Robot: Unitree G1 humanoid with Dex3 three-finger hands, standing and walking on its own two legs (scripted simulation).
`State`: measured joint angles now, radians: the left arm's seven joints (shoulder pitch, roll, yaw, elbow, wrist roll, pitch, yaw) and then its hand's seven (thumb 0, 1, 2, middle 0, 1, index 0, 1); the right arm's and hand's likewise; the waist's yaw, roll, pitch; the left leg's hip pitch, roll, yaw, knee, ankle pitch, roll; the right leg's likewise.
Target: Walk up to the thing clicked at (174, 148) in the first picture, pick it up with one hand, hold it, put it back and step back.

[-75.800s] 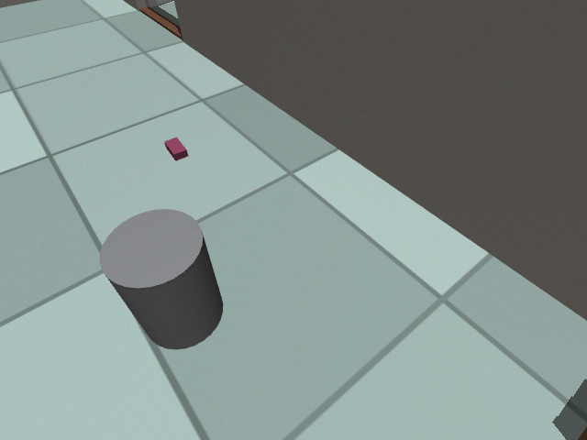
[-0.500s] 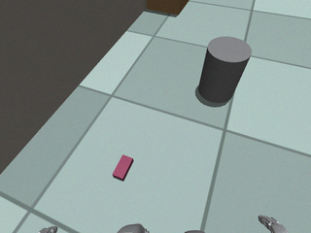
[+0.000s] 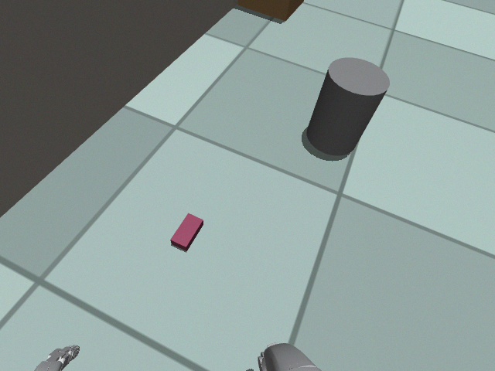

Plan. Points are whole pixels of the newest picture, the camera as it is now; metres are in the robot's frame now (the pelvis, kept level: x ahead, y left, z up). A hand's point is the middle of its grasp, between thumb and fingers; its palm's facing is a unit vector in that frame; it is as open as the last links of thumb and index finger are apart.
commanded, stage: step back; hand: left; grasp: from above
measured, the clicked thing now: (187, 231) +0.70 +0.21 -0.75
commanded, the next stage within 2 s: none
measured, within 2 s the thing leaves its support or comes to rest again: neither
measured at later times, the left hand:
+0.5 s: hand out of the picture -0.03 +0.22 -0.14, palm faces -0.01 -0.91 -0.42, open 7.4 cm
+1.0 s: hand out of the picture -0.28 +0.19 -0.17, palm faces -0.05 -0.91 -0.40, open 7.4 cm
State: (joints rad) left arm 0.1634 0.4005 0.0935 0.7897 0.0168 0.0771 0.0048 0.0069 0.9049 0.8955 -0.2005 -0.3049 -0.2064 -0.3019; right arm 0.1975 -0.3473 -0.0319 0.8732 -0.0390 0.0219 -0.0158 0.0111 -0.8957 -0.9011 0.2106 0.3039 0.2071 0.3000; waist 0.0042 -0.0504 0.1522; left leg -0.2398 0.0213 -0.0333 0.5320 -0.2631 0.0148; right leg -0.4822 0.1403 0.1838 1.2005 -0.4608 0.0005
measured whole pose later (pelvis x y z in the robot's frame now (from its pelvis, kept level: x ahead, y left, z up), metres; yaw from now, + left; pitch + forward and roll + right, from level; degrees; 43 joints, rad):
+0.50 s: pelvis -0.16 -0.04 -0.01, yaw +0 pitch -1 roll +0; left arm 0.14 0.36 0.08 0.75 0.05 0.05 0.01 0.01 0.90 0.90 -0.20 -0.31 -0.21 -0.30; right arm 0.22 -0.40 -0.04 0.86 -0.01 0.03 -0.04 0.01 -0.90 -0.90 0.21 0.30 0.20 0.30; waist 0.01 0.02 0.15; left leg -0.35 -0.07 -0.08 0.95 -0.52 -0.01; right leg -0.37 0.00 0.00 0.62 -0.23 -0.02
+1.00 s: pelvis -0.35 -0.09 -0.03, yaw -3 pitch -4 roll -2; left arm 0.21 0.38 0.08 0.91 0.03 0.04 0.00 0.01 0.91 0.90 -0.20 -0.30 -0.20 -0.30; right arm 0.08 -0.42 -0.05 0.80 -0.04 0.04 -0.01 0.01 -0.90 -0.90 0.21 0.30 0.21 0.30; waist 0.02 0.05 0.18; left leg -0.46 0.11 -0.03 0.69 -0.20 0.01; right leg -0.20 0.04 0.02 0.67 -0.41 0.01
